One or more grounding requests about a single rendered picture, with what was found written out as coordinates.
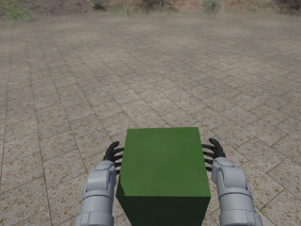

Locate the right robot hand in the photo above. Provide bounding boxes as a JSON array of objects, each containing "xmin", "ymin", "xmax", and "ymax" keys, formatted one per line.
[{"xmin": 201, "ymin": 137, "xmax": 226, "ymax": 172}]

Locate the carton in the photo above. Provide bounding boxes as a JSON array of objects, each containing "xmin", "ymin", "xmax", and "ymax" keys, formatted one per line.
[{"xmin": 116, "ymin": 127, "xmax": 212, "ymax": 226}]

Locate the robot right forearm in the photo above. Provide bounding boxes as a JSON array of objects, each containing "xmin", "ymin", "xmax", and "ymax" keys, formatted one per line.
[{"xmin": 211, "ymin": 156, "xmax": 263, "ymax": 226}]

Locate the left robot hand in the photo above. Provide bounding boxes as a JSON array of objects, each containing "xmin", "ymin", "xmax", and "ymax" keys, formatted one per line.
[{"xmin": 103, "ymin": 141, "xmax": 124, "ymax": 174}]

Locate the robot left forearm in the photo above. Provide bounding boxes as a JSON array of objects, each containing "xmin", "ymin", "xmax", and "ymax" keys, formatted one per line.
[{"xmin": 73, "ymin": 160, "xmax": 117, "ymax": 226}]

